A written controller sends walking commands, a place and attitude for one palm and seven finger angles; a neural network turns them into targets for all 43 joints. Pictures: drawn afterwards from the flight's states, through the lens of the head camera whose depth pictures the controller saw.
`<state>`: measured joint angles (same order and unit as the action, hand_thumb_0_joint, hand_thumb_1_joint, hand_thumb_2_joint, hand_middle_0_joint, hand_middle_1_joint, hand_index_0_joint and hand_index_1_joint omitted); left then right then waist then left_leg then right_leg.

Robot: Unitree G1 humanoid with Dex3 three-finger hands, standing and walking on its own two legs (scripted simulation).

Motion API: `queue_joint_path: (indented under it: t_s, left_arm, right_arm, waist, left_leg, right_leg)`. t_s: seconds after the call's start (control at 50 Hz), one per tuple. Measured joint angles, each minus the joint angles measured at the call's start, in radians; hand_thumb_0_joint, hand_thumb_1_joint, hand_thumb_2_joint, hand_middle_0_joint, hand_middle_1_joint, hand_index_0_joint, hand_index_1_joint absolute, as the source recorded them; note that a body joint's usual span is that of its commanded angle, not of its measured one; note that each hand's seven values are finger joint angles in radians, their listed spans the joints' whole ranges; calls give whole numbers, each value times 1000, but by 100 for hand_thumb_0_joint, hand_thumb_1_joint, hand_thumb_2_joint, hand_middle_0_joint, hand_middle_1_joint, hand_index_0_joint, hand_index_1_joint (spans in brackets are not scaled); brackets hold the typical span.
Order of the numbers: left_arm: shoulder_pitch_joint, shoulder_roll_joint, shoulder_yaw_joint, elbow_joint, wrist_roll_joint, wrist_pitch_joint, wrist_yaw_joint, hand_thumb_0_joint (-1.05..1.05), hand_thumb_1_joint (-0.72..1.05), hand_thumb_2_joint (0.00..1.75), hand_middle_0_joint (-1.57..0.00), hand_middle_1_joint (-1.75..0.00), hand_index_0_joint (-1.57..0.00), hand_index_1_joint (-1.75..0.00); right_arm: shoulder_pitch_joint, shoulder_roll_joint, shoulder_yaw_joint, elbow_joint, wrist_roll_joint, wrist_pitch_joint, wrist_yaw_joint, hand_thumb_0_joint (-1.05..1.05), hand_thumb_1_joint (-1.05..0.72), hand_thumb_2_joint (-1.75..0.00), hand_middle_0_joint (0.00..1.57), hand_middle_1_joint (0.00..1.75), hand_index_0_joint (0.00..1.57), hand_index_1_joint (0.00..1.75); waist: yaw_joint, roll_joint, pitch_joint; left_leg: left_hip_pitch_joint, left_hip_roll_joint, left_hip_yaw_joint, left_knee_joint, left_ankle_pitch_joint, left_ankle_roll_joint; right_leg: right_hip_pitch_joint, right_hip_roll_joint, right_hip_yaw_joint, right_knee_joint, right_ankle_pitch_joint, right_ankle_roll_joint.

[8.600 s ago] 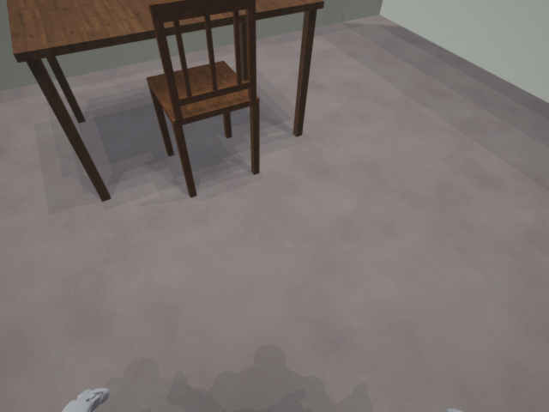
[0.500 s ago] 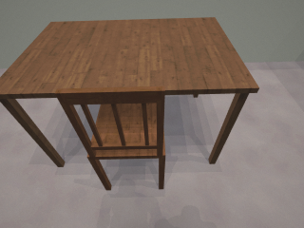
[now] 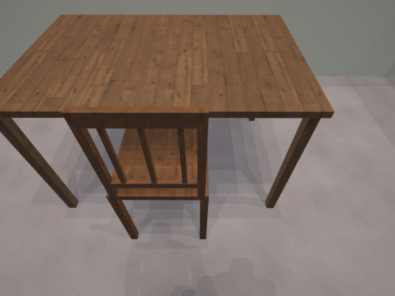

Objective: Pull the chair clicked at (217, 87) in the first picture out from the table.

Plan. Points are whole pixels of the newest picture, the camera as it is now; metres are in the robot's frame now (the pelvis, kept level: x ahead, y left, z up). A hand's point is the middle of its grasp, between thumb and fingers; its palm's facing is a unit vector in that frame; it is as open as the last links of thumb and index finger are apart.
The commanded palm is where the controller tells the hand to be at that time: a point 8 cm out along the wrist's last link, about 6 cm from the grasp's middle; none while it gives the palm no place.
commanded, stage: look again from close up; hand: left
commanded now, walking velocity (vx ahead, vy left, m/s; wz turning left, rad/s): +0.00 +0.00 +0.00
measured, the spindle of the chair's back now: (148, 157) +0.51 +0.18 -0.10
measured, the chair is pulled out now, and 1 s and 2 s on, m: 0.00 0.00 0.00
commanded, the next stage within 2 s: none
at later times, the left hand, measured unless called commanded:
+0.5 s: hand out of the picture -0.01 +0.23 -0.19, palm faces +0.02 -0.99 -0.17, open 7.4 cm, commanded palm none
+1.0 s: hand out of the picture -0.06 +0.23 -0.18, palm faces +0.02 -0.99 -0.13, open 7.4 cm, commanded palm none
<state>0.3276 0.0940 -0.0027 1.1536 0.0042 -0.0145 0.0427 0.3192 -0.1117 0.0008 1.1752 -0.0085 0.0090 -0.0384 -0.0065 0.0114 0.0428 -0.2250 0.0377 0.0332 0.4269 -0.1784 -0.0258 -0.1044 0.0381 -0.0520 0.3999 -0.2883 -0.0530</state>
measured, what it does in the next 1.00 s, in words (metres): shifts its weight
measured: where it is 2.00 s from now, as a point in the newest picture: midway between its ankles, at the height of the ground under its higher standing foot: outside the picture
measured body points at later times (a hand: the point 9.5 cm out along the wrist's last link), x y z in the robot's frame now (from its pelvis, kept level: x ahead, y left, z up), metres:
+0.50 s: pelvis -0.01 +0.05 +0.00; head -0.02 +0.08 +0.44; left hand -0.01 +0.28 -0.17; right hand +0.02 -0.18 -0.15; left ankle +0.02 +0.13 -0.74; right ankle -0.04 -0.08 -0.74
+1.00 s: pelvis -0.01 +0.07 +0.00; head -0.01 +0.09 +0.45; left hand -0.06 +0.28 -0.17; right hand -0.02 -0.15 -0.15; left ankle +0.02 +0.13 -0.74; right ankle -0.04 -0.08 -0.74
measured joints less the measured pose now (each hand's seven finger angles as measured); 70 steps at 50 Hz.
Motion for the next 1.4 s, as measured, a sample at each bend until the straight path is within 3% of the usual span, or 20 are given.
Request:
queue_joint_path:
  t_s: [0.06,0.14,0.24,0.46,0.66,1.06,1.4]
  left_arm:
    - [18,-8,-5,-32,8,-30,13,0,91,89,-20,-30,-20,-29]
    - [31,5,-10,-52,6,-27,11,0,91,89,-20,-30,-20,-29]
    - [12,33,-9,-73,8,-11,6,0,91,89,-20,-30,-20,-29]
    - [-2,84,-6,-112,12,7,-4,0,91,89,-20,-30,-20,-29]
    - [31,91,-8,-93,12,12,-9,0,91,89,-20,-30,-20,-29]
    - [54,45,-18,-53,11,3,-3,0,91,89,-20,-30,-20,-29]
    - [47,41,-16,-51,10,0,-2,0,91,89,-20,-30,-20,-29]
  right_arm:
    - [-33,-14,0,-56,-5,-2,3,0,-92,-89,19,30,20,30]
    - [-48,-39,-10,-92,-4,-16,-2,2,-94,-89,20,30,20,30]
    - [-68,-44,-5,-112,-4,-20,1,1,-93,-89,19,30,20,30]
    - [-73,-45,5,-137,-6,-19,12,0,-93,-89,20,30,20,30]
    - [-38,-42,11,-103,-2,-14,21,0,-92,-89,20,30,20,30]
    - [-39,-26,10,-53,4,-19,16,0,-92,-89,20,30,20,30]
    - [-41,-26,10,-44,4,-23,13,0,-92,-89,20,30,20,30]
  waist:
    - [1,12,17]
    - [-12,-4,4]
    - [3,-36,-26]
    - [10,-49,-37]
    - [11,-52,-26]
    - [11,-58,-27]
    - [9,-54,-28]
  left_leg:
    - [-44,3,-13,102,-70,18]
    - [-28,-11,-16,109,-80,27]
    - [-23,-28,-6,121,-88,42]
    - [-34,-66,8,80,-48,82]
    - [-27,-96,17,22,-10,107]
    - [-12,-110,21,-10,4,117]
    - [-3,-105,22,-12,-1,110]
  right_leg:
    - [-14,14,10,15,3,5]
    - [-21,7,6,75,-37,10]
    - [-18,-11,14,89,-46,27]
    - [-36,-49,23,68,-14,66]
    - [-42,-80,29,39,10,88]
    - [-33,-94,33,21,17,101]
    - [-26,-89,35,17,14,96]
